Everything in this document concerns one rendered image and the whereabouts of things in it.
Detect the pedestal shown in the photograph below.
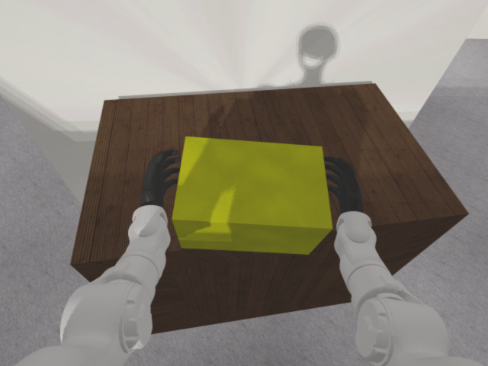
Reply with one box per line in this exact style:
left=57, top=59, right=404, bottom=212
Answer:
left=70, top=83, right=469, bottom=334

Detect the robot right upper arm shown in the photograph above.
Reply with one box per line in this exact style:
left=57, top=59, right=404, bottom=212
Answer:
left=355, top=297, right=484, bottom=366

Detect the right robot hand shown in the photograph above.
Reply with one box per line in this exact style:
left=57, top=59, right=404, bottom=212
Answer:
left=324, top=156, right=364, bottom=214

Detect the robot right forearm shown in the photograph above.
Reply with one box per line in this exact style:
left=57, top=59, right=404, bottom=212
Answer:
left=334, top=211, right=450, bottom=356

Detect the robot left upper arm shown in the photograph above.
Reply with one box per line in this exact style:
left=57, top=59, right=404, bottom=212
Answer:
left=15, top=282, right=153, bottom=366

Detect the left robot hand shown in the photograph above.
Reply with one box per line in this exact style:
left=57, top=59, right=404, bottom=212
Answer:
left=140, top=149, right=181, bottom=207

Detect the carton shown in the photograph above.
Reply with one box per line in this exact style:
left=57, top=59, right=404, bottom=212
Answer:
left=172, top=136, right=332, bottom=255

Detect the robot left forearm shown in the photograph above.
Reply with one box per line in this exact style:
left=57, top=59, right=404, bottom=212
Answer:
left=60, top=205, right=171, bottom=343

